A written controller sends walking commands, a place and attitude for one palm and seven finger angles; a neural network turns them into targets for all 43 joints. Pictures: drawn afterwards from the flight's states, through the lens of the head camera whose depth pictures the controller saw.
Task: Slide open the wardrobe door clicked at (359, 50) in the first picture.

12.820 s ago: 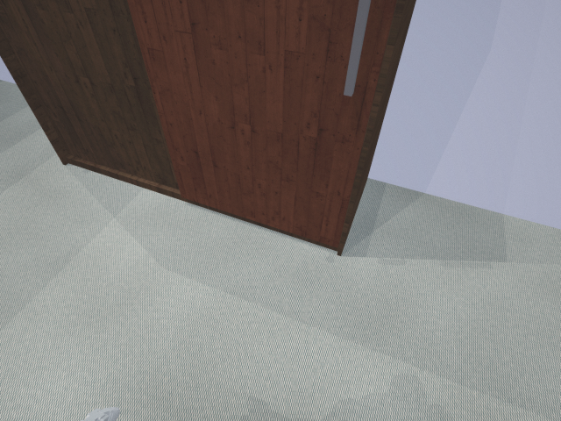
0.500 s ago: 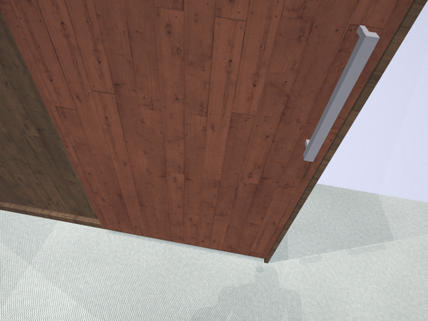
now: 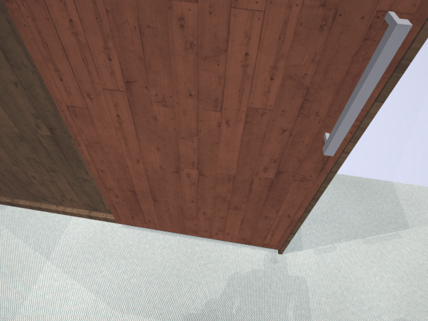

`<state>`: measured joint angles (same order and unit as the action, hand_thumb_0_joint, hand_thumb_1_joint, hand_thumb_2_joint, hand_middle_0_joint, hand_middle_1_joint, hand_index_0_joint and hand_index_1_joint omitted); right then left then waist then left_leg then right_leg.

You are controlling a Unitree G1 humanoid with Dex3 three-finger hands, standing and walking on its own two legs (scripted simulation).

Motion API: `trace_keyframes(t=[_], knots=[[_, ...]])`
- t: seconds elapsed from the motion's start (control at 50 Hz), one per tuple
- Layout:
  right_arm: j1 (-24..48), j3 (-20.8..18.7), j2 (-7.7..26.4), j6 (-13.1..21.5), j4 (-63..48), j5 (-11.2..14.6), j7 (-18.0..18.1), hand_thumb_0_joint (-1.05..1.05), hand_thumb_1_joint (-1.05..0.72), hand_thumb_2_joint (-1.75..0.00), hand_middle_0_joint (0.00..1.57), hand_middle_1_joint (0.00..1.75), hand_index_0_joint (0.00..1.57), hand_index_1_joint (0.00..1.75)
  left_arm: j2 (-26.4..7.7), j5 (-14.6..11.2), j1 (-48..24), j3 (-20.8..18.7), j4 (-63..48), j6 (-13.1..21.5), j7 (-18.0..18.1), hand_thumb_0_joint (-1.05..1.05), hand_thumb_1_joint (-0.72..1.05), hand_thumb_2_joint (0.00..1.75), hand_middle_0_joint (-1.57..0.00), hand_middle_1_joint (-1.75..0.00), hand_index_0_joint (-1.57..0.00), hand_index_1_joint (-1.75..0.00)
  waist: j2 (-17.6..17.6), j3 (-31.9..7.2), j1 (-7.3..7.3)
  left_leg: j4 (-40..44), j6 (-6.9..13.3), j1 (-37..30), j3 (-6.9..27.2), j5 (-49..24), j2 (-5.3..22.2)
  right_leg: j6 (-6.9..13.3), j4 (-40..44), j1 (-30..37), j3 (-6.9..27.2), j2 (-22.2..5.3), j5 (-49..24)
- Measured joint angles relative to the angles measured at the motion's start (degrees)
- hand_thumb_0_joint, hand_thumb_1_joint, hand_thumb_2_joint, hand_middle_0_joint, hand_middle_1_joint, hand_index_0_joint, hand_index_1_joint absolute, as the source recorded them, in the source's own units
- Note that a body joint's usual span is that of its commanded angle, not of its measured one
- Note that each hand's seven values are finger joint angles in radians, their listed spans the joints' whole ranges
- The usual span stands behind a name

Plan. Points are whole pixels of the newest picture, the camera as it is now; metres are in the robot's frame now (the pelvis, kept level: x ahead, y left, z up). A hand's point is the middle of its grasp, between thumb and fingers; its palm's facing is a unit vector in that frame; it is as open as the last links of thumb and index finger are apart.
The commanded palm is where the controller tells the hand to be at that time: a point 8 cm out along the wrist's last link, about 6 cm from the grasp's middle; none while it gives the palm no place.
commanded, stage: look again from close up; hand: right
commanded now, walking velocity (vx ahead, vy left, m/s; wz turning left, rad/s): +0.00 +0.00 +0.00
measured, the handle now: (354, 95) +0.53 -0.25 +0.17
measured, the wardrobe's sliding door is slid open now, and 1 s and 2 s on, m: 0.00 0.00 0.00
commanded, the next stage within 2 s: shuffle to correct the standing spot in 0.38 s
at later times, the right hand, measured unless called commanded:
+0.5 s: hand out of the picture +0.02 -0.19 -0.17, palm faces +0.01 +0.98 -0.21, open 7.4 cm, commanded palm none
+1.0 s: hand out of the picture +0.08 -0.23 -0.17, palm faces +0.09 +0.98 -0.19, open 7.3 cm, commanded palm none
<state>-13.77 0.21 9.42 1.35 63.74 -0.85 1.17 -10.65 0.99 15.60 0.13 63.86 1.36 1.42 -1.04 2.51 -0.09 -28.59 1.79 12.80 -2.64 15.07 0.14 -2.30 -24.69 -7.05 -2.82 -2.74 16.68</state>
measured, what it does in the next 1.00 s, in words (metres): lifts its left foot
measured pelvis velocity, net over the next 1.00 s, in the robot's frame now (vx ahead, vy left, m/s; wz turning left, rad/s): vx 0.05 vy -0.04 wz -0.08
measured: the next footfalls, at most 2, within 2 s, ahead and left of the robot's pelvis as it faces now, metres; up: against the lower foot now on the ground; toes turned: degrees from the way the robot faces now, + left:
left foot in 1.12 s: +0.18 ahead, +0.05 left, +0.00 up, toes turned +0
right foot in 1.54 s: +0.08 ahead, -0.17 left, +0.00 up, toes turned -6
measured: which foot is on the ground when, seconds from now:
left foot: down 0.00-0.76, up 0.78-1.00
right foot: down 0.00-1.00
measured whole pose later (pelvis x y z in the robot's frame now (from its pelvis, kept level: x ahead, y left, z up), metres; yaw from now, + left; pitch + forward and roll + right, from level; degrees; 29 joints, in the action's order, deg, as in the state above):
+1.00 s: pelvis +0.05 -0.04 +0.00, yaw -5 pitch +1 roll -1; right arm -12.4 -2.8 9.8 -0.7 59.1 -1.8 0.2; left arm -5.8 2.1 24.6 0.8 62.3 3.4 1.5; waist 1.3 3.5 0.7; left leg -57.7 1.4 29.2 -5.3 23.6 3.5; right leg 2.2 -21.3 -5.2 -3.8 1.3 17.5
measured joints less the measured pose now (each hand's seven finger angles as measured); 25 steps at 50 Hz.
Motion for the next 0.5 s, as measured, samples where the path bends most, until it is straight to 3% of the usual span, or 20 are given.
trace_keyframes(t=[0.5], knots=[[1.1, -0.4, 1.3, -0.3, -0.6, 0.0, -0.4, 0.01, -0.91, -0.90, 0.20, 0.30, 0.20, 0.30, 0.7, 0.1, -0.6, 0.2, 0.4, 0.0, -0.2, 0.01, 0.90, 0.89, -0.20, -0.30, -0.20, -0.30, 1.0, 0.2, -0.22, 2.1, 0.1, -0.7, -0.3, -1.5, -0.4, -0.1, 0.9, 0.1, 0.3, -0.4, -0.9]])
